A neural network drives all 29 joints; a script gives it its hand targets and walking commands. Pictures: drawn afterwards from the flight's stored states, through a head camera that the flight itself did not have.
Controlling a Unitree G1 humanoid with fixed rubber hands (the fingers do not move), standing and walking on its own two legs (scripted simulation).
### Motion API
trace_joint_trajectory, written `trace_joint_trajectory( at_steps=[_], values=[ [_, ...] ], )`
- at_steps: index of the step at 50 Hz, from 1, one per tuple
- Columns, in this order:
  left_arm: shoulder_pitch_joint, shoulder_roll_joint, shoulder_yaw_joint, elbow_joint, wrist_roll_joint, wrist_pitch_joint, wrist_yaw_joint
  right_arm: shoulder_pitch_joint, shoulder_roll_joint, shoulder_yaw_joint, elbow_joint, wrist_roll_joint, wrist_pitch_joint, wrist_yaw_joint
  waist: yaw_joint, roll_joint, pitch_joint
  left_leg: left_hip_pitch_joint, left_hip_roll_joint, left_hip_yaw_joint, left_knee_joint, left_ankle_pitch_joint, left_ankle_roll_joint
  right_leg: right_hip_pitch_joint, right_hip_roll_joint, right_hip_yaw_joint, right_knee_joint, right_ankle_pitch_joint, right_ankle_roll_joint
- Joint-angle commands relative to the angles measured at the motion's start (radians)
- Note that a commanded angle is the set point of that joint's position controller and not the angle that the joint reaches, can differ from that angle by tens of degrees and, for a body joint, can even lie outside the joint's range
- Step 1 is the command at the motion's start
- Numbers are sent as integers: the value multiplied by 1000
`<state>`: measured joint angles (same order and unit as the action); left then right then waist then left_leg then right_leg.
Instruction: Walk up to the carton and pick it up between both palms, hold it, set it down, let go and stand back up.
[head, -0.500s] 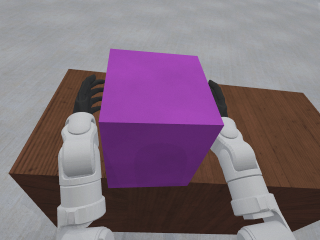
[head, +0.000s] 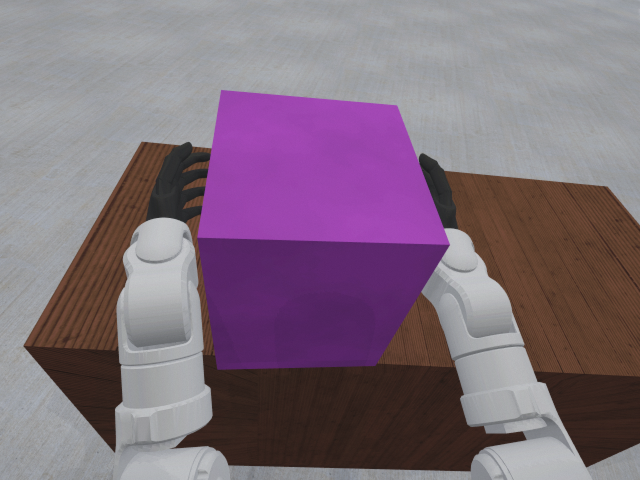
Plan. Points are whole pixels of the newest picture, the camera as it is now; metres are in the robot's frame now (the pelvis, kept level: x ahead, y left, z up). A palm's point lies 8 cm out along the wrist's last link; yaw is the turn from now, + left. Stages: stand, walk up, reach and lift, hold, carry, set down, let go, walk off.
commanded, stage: hold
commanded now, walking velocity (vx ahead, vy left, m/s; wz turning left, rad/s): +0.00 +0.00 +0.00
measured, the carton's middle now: (305, 240) +0.37 +0.02 +0.13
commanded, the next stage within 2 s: set down in 0.36 s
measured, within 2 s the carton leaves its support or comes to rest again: neither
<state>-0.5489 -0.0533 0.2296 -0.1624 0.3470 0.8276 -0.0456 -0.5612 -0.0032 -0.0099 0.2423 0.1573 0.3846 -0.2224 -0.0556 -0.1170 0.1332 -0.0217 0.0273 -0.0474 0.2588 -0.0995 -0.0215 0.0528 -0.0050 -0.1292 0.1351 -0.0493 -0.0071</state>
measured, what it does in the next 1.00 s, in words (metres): stands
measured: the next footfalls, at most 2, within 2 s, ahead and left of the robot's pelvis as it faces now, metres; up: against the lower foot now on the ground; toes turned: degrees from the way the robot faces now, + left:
none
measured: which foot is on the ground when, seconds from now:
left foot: down 0.00-1.00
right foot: down 0.00-1.00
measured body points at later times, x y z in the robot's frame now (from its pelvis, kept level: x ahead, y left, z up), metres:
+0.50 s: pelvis +0.01 +0.00 +0.00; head +0.00 +0.05 +0.45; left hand +0.37 +0.17 +0.19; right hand +0.37 -0.12 +0.19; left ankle +0.04 +0.13 -0.75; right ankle +0.03 -0.11 -0.75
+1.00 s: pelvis +0.04 +0.00 +0.00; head +0.06 +0.05 +0.45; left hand +0.41 +0.15 +0.10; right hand +0.39 -0.14 +0.10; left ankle +0.04 +0.13 -0.75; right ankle +0.03 -0.11 -0.75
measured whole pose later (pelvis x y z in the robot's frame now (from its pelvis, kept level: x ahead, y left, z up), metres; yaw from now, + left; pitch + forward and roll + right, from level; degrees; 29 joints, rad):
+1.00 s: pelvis +0.04 +0.00 +0.00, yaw -1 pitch -4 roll -1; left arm -0.37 -0.06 0.17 0.10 0.26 0.31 -0.01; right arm -0.36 0.03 -0.02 0.40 0.08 -0.06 -0.22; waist -0.02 -0.11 0.12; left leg -0.01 0.02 -0.03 0.20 -0.12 -0.02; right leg 0.05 -0.01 -0.12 0.09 -0.07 0.00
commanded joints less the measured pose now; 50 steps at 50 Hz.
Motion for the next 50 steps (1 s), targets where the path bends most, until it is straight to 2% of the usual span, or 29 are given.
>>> trace_joint_trajectory(
  at_steps=[1, 4, 6, 7, 8, 10, 12, 13, 14, 15, 18, 19, 21, 24, 25, 27, 28, 29, 31, 34, 35, 36, 38, 39, 42, 44, 46, 49, 50],
  values=[
    [-480, -358, -416, -90, -133, -39, -111, -609, 318, 251, -255, 45, -69, 50, -18, 133, -457, 17, -54, 80, -20, 131, 9, 192, 40, 3, 30, 40, 26],
    [-459, -346, -410, -93, -135, -40, -113, -592, 320, 266, -243, 53, -68, 45, -2, 126, -443, 10, -60, 79, -26, 171, 10, 201, 40, 8, 31, 85, 32],
    [-457, -350, -412, -100, -124, -39, -115, -602, 317, 275, -238, 60, -65, 40, 1, 141, -432, 16, -63, 81, -24, 185, 3, 218, 45, 3, 35, 107, 34],
    [-465, -353, -421, -125, -127, -38, -114, -591, 332, 277, -237, 69, -63, 42, -11, 150, -464, 36, -62, 80, -19, 188, 3, 205, 51, 5, 35, 108, 35],
    [-461, -354, -426, -128, -137, -35, -114, -587, 330, 292, -243, 76, -65, 42, -4, 167, -471, 47, -60, 79, -28, 174, 3, 210, 48, 1, 26, 82, 30],
    [-469, -377, -441, -125, -147, -39, -114, -623, 346, 306, -285, 81, -66, 40, -2, 140, -466, 28, -55, 84, -15, 177, 12, 194, 43, 12, 39, 77, 33],
    [-483, -362, -448, -135, -146, -37, -110, -642, 349, 280, -284, 77, -67, 40, -5, 152, -475, 11, -58, 86, -17, 183, 4, 206, 40, 9, 39, 85, 35],
    [-485, -357, -444, -127, -150, -38, -111, -639, 342, 279, -279, 67, -66, 41, -17, 135, -453, 25, -56, 76, -10, 178, 1, 206, 42, 2, 30, 76, 30],
    [-482, -361, -442, -121, -156, -42, -113, -616, 324, 275, -270, 60, -64, 42, -27, 147, -453, 45, -61, 84, -15, 174, 2, 192, 45, 5, 24, 81, 38],
    [-473, -365, -452, -113, -157, -44, -114, -607, 325, 276, -273, 56, -62, 41, -24, 139, -456, 42, -58, 71, -16, 177, 0, 185, 49, 1, 23, 72, 32],
    [-487, -365, -467, -147, -164, -47, -110, -596, 331, 289, -265, 72, -61, 44, -25, 167, -495, 52, -59, 75, -4, 203, -5, 166, 51, 0, 36, 77, 28],
    [-493, -360, -469, -157, -181, -66, -120, -603, 357, 297, -320, 86, -77, 39, -29, 184, -514, 69, -65, 87, -13, 223, -13, 197, 55, -3, 34, 122, 38],
    [-486, -351, -457, -156, -178, -103, -142, -595, 364, 306, -366, 81, -100, 28, -33, 173, -536, 83, -68, 80, -9, 254, -7, 240, 57, -17, 43, 199, 52],
    [-483, -315, -436, -128, -159, -151, -161, -570, 340, 302, -349, 63, -130, 18, -35, 159, -479, 29, -75, 88, -37, 236, -3, 259, 57, -15, 36, 223, 50],
    [-463, -306, -413, -118, -154, -160, -167, -534, 337, 283, -331, 40, -133, 22, -30, 162, -450, 6, -79, 92, -59, 200, -4, 271, 43, -8, 23, 189, 54],
    [-433, -305, -360, -36, -122, -174, -181, -492, 308, 255, -237, 12, -146, 34, -19, 141, -388, -14, -66, 86, -82, 101, 1, 274, 35, -15, 15, 105, 56],
    [-407, -285, -341, -12, -115, -184, -186, -465, 285, 225, -212, 6, -158, 36, -24, 127, -333, -14, -66, 89, -92, 48, 5, 254, 31, -8, 6, 43, 59],
    [-401, -285, -315, 26, -104, -194, -192, -460, 282, 218, -187, -9, -168, 45, -18, 108, -289, -12, -61, 85, -111, -5, -4, 229, 32, -25, -17, -9, 54],
    [-381, -267, -273, 91, -79, -224, -193, -462, 266, 169, -144, -44, -206, 61, 0, 96, -215, -29, -54, 84, -126, -85, -1, 204, 21, -25, -17, -111, 51],
    [-388, -254, -268, 139, -87, -289, -176, -451, 258, 126, -90, -77, -282, 85, -1, 83, -188, -29, -52, 94, -134, -162, -11, 178, 30, -25, -27, -185, 39],
    [-394, -263, -256, 171, -83, -322, -167, -471, 268, 131, -89, -96, -314, 94, 12, 78, -218, -26, -56, 99, -136, -152, -11, 188, 33, -39, -22, -165, 50],
    [-391, -288, -281, 171, -102, -356, -156, -459, 268, 134, -97, -105, -348, 103, 7, 76, -231, -24, -55, 99, -122, -134, -13, 194, 34, -32, -11, -143, 44],
    [-394, -323, -328, 187, -102, -424, -133, -461, 304, 151, -95, -129, -419, 117, 12, 110, -338, -13, -59, 91, -107, -95, -13, 222, 36, -30, 6, -83, 38],
    [-401, -328, -360, 171, -109, -455, -120, -465, 309, 185, -107, -132, -449, 118, 7, 110, -383, 11, -58, 86, -114, -44, -12, 230, 44, -30, 15, -19, 38],
    [-407, -358, -443, 115, -132, -544, -75, -456, 363, 266, -141, -119, -519, 119, 29, 154, -547, 38, -70, 91, -72, 126, -11, 271, 55, -6, 39, 157, 31],
    [-383, -376, -485, 103, -155, -584, -55, -432, 397, 331, -157, -101, -542, 115, 35, 155, -619, 38, -70, 87, -54, 254, 1, 319, 54, 6, 62, 302, 49],
    [-371, -426, -525, 79, -160, -605, -51, -392, 439, 396, -144, -93, -546, 110, 36, 120, -627, 16, -71, 77, -51, 342, -2, 363, 61, 13, 66, 421, 52],
    [-307, -448, -557, 66, -169, -595, -58, -353, 468, 485, -160, -48, -529, 104, 35, 143, -634, 17, -65, 58, -31, 459, -4, 387, 51, 42, 82, 559, 54],
    [-292, -450, -564, 61, -186, -589, -60, -340, 468, 502, -180, -34, -520, 98, 33, 134, -644, 18, -64, 48, -16, 496, -3, 402, 51, 41, 87, 611, 60]
  ],
)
